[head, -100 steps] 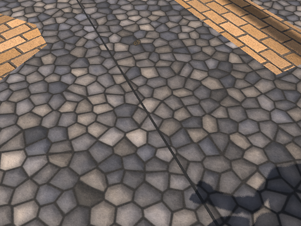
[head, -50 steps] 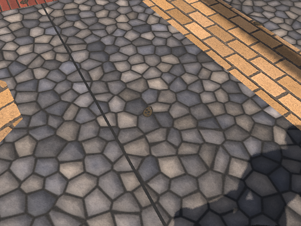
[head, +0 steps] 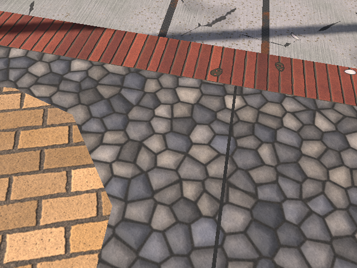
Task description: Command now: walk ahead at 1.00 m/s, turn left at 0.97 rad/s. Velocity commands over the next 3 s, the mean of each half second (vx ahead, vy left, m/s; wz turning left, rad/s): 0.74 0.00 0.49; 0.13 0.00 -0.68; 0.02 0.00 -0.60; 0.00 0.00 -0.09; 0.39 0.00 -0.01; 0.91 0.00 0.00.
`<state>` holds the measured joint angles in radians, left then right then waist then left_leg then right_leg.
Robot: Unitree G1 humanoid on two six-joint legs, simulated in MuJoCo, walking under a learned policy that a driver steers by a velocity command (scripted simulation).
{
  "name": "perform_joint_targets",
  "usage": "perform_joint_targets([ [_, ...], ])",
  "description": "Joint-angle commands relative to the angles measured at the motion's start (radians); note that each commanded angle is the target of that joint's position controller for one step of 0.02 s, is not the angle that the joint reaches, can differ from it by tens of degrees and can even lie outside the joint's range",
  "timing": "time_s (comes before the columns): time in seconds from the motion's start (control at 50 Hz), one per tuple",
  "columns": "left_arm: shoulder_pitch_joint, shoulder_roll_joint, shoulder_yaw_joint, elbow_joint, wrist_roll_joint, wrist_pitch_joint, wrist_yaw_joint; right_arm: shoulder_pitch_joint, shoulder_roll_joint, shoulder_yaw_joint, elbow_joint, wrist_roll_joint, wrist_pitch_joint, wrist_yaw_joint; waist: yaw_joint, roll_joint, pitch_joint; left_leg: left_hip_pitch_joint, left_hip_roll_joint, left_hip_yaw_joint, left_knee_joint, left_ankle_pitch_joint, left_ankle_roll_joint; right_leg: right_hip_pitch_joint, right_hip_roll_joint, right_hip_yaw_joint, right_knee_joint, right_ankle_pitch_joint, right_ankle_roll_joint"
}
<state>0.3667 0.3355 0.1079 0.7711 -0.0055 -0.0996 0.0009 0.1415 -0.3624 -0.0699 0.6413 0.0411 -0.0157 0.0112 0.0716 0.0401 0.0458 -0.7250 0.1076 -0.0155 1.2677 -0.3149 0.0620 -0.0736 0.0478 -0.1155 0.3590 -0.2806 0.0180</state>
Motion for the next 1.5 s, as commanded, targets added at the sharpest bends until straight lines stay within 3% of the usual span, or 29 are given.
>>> perform_joint_targets([
  [0.02, -0.214, 0.056, -0.008, -0.095, -0.002, -0.033, -0.004, 0.030, 0.055, 0.038, -0.077, -0.010, -0.007, 0.021, -0.112, -0.074, 0.080, -0.019, 0.096, -0.075, -0.112, 0.202, -0.021, -0.155, -0.283, 0.113, -0.246, 0.258, -0.159],
  [0.06, -0.174, 0.084, -0.003, -0.076, 0.007, -0.034, 0.002, -0.044, 0.028, 0.032, -0.078, -0.018, -0.014, 0.033, -0.070, 0.003, 0.076, 0.039, 0.045, 0.004, -0.251, 0.372, -0.008, -0.114, -0.216, -0.017, -0.263, 0.315, -0.125],
  [0.14, -0.034, 0.183, 0.010, -0.030, -0.002, -0.017, -0.001, -0.150, -0.012, 0.017, -0.124, -0.013, -0.033, 0.058, -0.062, -0.054, 0.063, 0.211, -0.096, 0.141, -0.480, 0.348, 0.061, 0.049, -0.258, -0.084, -0.175, 0.919, -0.093],
  [0.18, -0.033, 0.241, 0.016, -0.026, -0.004, 0.002, 0.002, 0.030, -0.086, -0.023, -0.098, -0.003, -0.025, 0.053, -0.198, -0.150, -0.052, 0.430, -0.176, 0.161, -0.489, 0.187, 0.118, 0.104, -0.308, -0.080, 0.111, 1.342, -0.103],
  [0.2, -0.084, 0.233, 0.007, -0.035, -0.004, 0.007, 0.004, 0.284, -0.141, -0.060, -0.025, -0.003, -0.012, 0.039, -0.339, -0.135, -0.167, 0.753, -0.186, 0.138, -0.569, 0.251, 0.162, -0.012, -0.295, -0.081, 0.380, 1.358, -0.091],
  [0.22, -0.056, 0.150, -0.019, -0.041, -0.003, 0.001, 0.008, 0.410, -0.196, -0.073, 0.039, -0.004, 0.002, 0.019, -0.339, 0.038, -0.200, 1.041, -0.081, -0.065, -0.609, 0.311, 0.185, -0.269, -0.177, -0.062, 0.799, 0.514, -0.044],
  [0.24, 0.161, 0.005, -0.074, -0.085, -0.003, -0.032, -0.013, 0.305, -0.290, -0.068, -0.004, -0.035, -0.020, 0.022, -0.115, 0.345, -0.424, 1.297, 0.209, -0.718, -0.762, 0.219, 0.408, -0.601, -0.009, 0.097, 1.196, -0.310, -0.008],
  [0.26, 0.033, 0.144, -0.050, -0.072, -0.037, -0.058, -0.016, 0.314, -0.173, -0.052, -0.023, -0.047, -0.032, 0.029, -0.223, 0.123, -0.506, 1.227, 0.216, -0.808, -0.916, 0.138, 0.361, -0.613, -0.041, 0.248, 1.204, -0.215, -0.031],
  [0.28, -0.075, 0.135, -0.049, -0.110, -0.064, -0.061, -0.007, 0.260, -0.166, -0.045, -0.014, -0.050, -0.046, 0.031, -0.193, 0.045, -0.306, 1.050, 0.204, -0.682, -0.937, 0.274, 0.316, -0.644, -0.068, 0.225, 1.150, -0.179, -0.030],
  [0.3, -0.122, 0.111, -0.056, -0.115, -0.044, -0.057, 0.009, 0.167, -0.146, -0.037, -0.012, -0.039, -0.062, 0.034, -0.135, -0.089, -0.162, 0.839, 0.169, -0.553, -0.931, 0.474, 0.278, -0.616, -0.113, 0.212, 1.058, -0.137, -0.018],
  [0.34, -0.085, 0.111, -0.048, -0.082, -0.018, -0.023, 0.013, 0.073, -0.069, -0.013, -0.021, -0.058, -0.074, 0.028, -0.060, -0.079, -0.081, 0.577, 0.116, -0.337, -0.931, 0.717, 0.235, -0.480, -0.174, 0.196, 0.959, -0.107, -0.006],
  [0.44, -0.089, -0.005, -0.076, -0.060, -0.005, 0.019, -0.001, 0.023, -0.035, 0.002, 0.039, -0.056, -0.088, -0.005, -0.025, -0.020, -0.060, 0.432, 0.009, -0.003, -1.015, 0.880, 0.171, -0.400, -0.154, 0.128, 0.570, 0.141, 0.028],
  [0.48, -0.161, -0.011, -0.079, -0.065, -0.003, 0.009, -0.019, 0.041, -0.030, 0.005, 0.053, -0.065, -0.085, -0.021, -0.078, -0.004, -0.073, 0.469, -0.034, 0.092, -1.022, 0.767, 0.133, -0.364, -0.114, 0.102, 0.372, 0.416, 0.024],
  [0.58, -0.218, 0.066, -0.045, -0.121, -0.001, 0.003, -0.080, 0.058, -0.072, -0.006, 0.085, -0.056, -0.043, -0.050, -0.098, 0.027, -0.075, 0.645, 0.048, 0.104, -0.905, 0.698, 0.081, -0.397, -0.078, 0.084, 0.214, 0.460, -0.016],
  [0.64, 0.046, 0.126, -0.002, -0.068, 0.009, 0.013, -0.083, -0.002, -0.068, -0.009, 0.053, -0.048, 0.003, -0.075, 0.029, 0.004, -0.156, 0.633, 0.022, 0.130, -0.522, 0.883, 0.018, -0.201, 0.012, 0.039, 0.193, 0.317, -0.078],
  [0.66, 0.113, 0.175, 0.013, -0.067, 0.007, 0.013, -0.064, 0.016, -0.055, -0.002, 0.033, -0.060, 0.007, -0.075, 0.052, -0.137, -0.191, 0.495, -0.081, 0.141, -0.226, 0.551, -0.039, -0.043, -0.083, 0.215, 0.139, 0.666, -0.134],
  [0.68, 0.021, 0.237, 0.014, -0.126, 0.033, 0.018, -0.044, 0.155, 0.050, 0.020, 0.019, -0.085, 0.007, -0.047, -0.091, -0.411, -0.246, 0.113, -0.318, 0.064, 0.173, -0.324, -0.134, 0.208, -0.312, 0.700, 0.126, 0.902, -0.371],
  [0.7, -0.055, 0.228, 0.013, -0.183, 0.040, 0.025, -0.042, 0.228, -0.023, 0.021, 0.024, -0.063, -0.007, -0.021, -0.075, -0.315, -0.450, 0.059, -0.282, -0.159, 0.295, -0.298, -0.120, 0.298, -0.381, 0.943, -0.009, 0.562, -0.440],
  [0.74, -0.130, 0.127, -0.004, -0.220, 0.003, 0.055, -0.021, 0.022, -0.070, 0.008, -0.012, -0.049, -0.005, -0.018, -0.050, -0.031, -0.240, 0.034, -0.198, -0.159, 0.165, -0.156, -0.082, 0.045, -0.283, 0.768, -0.061, 0.152, -0.330],
  [0.76, -0.149, 0.106, -0.013, -0.230, -0.009, 0.064, -0.010, -0.013, -0.060, 0.009, -0.021, -0.059, 0.004, -0.026, -0.064, -0.007, -0.197, 0.052, -0.170, -0.158, 0.075, -0.120, -0.078, -0.053, -0.254, 0.719, -0.071, 0.106, -0.303],
  [0.86, -0.146, 0.142, 0.010, -0.245, 0.000, 0.110, 0.024, -0.029, 0.005, 0.016, 0.007, -0.051, 0.003, -0.032, -0.080, -0.097, -0.169, 0.220, -0.200, -0.119, -0.369, -0.078, -0.124, -0.183, -0.126, 0.590, -0.056, 0.275, -0.239],
  [1.06, -0.202, 0.141, 0.029, -0.282, -0.017, 0.164, 0.042, -0.031, -0.041, -0.020, 0.036, -0.032, -0.031, -0.020, -0.071, -0.233, -0.158, 0.442, -0.189, -0.149, -0.824, 0.128, -0.104, -0.199, -0.061, 0.712, 0.022, 0.044, -0.139],
  [1.08, -0.200, 0.120, 0.021, -0.285, -0.022, 0.164, 0.039, -0.002, -0.065, -0.032, 0.047, -0.035, -0.034, -0.022, -0.081, -0.197, -0.166, 0.539, -0.124, -0.166, -0.930, 0.200, -0.078, -0.244, -0.019, 0.684, 0.087, -0.054, -0.109],
  [1.1, -0.120, 0.061, 0.004, -0.273, -0.016, 0.166, 0.033, -0.011, -0.120, -0.042, 0.032, -0.051, -0.026, -0.028, -0.038, -0.031, -0.214, 0.665, 0.085, -0.336, -0.960, 0.170, 0.007, -0.339, 0.068, 0.559, 0.284, -0.299, -0.068],
  [1.12, -0.124, 0.078, 0.010, -0.302, -0.023, 0.157, 0.025, -0.045, -0.153, -0.045, 0.025, -0.088, -0.012, -0.030, -0.007, 0.225, -0.160, 0.606, 0.220, -0.541, -1.017, 0.184, 0.128, -0.498, 0.159, 0.362, 0.521, -0.346, -0.025],
  [1.16, -0.117, 0.189, 0.039, -0.260, -0.013, 0.146, 0.017, -0.110, -0.054, -0.026, -0.013, -0.080, -0.012, -0.041, -0.015, 0.114, -0.102, 0.548, 0.191, -0.435, -0.987, 0.161, 0.136, -0.537, 0.037, 0.323, 0.735, -0.205, 0.027],
  [1.22, -0.094, 0.117, 0.015, -0.226, -0.006, 0.159, 0.023, -0.086, -0.037, -0.009, -0.012, -0.055, 0.002, -0.053, -0.041, 0.034, -0.075, 0.547, 0.110, -0.286, -0.959, 0.273, 0.125, -0.556, 0.022, 0.264, 0.913, -0.129, 0.064],
  [1.32, -0.184, 0.079, -0.012, -0.252, -0.015, 0.144, 0.035, 0.023, -0.063, -0.010, 0.022, -0.061, 0.016, -0.046, -0.107, 0.101, -0.105, 0.688, 0.109, -0.225, -0.938, 0.421, 0.174, -0.557, -0.009, 0.231, 0.753, -0.141, 0.097],
  [1.5, -0.161, 0.031, -0.042, -0.193, -0.005, 0.144, 0.019, 0.028, -0.084, -0.011, 0.070, -0.026, 0.026, -0.028, -0.089, 0.141, -0.122, 0.604, 0.123, -0.171, -0.877, 0.479, 0.163, -0.187, -0.030, 0.117, 0.145, -0.023, 0.030],
])
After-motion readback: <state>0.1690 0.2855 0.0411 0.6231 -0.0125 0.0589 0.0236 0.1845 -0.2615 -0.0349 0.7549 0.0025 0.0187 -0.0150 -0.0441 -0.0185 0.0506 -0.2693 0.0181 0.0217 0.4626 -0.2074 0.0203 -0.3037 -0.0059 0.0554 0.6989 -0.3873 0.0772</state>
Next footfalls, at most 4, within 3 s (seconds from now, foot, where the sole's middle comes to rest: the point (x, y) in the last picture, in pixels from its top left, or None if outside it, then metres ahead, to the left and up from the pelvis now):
0.22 left None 0.40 0.13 -0.77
0.64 right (180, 202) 0.74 0.04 -0.77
1.08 left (133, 188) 0.78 0.24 -0.77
1.54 right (178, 228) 0.62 0.04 -0.77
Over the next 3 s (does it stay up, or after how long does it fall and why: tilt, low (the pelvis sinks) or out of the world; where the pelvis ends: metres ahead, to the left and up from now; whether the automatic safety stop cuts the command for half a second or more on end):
stays up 1.12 -0.05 -0.02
